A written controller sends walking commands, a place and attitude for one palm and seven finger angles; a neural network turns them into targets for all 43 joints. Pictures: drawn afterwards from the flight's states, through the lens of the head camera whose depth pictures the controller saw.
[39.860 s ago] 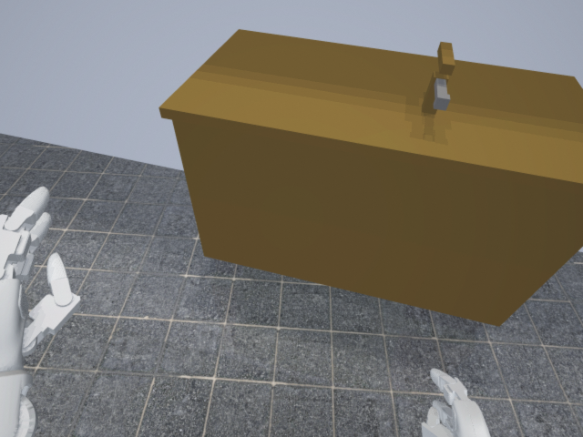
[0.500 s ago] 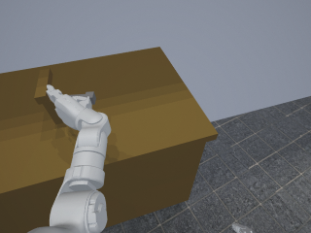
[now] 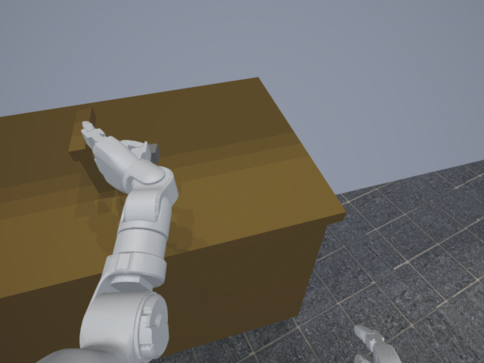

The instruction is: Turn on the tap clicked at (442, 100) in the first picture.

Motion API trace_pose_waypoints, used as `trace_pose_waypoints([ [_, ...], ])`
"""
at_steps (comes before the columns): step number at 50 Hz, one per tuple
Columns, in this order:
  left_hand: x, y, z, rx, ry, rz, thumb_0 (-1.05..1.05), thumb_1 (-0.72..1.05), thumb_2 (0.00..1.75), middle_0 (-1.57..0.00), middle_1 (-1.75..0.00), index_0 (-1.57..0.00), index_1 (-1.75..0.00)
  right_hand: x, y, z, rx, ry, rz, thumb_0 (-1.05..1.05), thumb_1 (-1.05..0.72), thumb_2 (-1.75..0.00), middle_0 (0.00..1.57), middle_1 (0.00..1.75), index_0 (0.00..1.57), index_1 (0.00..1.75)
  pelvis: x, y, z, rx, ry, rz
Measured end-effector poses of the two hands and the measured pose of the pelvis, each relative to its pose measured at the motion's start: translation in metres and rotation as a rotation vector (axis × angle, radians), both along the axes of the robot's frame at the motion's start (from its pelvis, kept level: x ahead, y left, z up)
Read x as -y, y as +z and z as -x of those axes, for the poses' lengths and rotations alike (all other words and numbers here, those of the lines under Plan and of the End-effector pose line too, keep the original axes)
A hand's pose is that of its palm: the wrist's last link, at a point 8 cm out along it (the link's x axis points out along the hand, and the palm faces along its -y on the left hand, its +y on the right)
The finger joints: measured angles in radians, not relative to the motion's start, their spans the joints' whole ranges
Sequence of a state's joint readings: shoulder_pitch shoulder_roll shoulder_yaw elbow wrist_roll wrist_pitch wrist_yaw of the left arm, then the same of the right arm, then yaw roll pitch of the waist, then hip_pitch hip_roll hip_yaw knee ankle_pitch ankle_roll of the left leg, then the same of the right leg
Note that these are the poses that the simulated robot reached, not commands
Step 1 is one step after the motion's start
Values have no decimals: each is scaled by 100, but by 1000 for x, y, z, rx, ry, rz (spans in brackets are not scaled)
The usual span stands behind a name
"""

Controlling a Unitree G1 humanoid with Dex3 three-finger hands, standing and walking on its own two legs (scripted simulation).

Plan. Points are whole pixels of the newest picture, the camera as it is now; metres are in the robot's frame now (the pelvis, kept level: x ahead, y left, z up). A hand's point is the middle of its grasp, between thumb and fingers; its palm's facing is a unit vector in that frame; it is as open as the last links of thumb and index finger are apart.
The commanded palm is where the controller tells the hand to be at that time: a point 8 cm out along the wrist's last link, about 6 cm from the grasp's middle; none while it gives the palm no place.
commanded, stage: lift the hand up off the lever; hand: left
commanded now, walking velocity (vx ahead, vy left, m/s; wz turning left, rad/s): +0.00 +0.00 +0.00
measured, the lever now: (151, 153) +0.48 +0.21 +0.09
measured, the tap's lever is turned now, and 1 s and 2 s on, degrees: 77 77 77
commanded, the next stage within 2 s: draw the hand back beside the body in 0.60 s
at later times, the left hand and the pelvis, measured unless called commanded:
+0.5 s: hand (142, 145) +0.41 +0.18 +0.18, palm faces +0.78 -0.63 -0.06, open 7.8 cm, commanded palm +0.35 +0.20 +0.17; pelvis +0.00 +0.00 +0.00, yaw +0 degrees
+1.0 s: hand (140, 177) +0.35 +0.17 +0.16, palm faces +0.33 -0.94 -0.11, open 7.8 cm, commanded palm +0.31 +0.22 +0.17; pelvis +0.00 -0.01 +0.01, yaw -4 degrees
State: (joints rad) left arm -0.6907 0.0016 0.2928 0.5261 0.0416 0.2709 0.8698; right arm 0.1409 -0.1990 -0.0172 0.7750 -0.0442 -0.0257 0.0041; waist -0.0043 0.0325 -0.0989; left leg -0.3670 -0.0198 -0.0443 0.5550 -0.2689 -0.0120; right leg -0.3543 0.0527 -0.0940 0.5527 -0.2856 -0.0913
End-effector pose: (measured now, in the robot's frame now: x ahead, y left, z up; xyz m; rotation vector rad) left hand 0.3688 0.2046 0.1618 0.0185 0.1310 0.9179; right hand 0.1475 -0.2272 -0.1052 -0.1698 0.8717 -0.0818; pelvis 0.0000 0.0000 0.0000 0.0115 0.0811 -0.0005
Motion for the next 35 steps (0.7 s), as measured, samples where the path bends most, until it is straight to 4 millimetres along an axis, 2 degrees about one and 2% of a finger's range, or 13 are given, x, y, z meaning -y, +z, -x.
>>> trace_pose_waypoints([
  [11,0,5,11,18,-14,13,2,90,90,-16,-16,-15,-15,-1,-2,3,-22,-7,-11,1,-91,-90,20,30,20,30,-2,2,-5,29,-7,-1],
  [24,5,21,18,25,-23,-4,2,90,90,-15,-15,-15,-15,-4,10,-17,49,21,-15,1,-91,-90,20,30,20,30,1,4,2,49,-1,-2],
  [35,6,16,18,0,-9,4,2,90,90,-15,-15,-15,-15,-4,11,-18,52,31,-17,1,-91,-90,20,30,20,30,5,4,4,46,2,-3],
])
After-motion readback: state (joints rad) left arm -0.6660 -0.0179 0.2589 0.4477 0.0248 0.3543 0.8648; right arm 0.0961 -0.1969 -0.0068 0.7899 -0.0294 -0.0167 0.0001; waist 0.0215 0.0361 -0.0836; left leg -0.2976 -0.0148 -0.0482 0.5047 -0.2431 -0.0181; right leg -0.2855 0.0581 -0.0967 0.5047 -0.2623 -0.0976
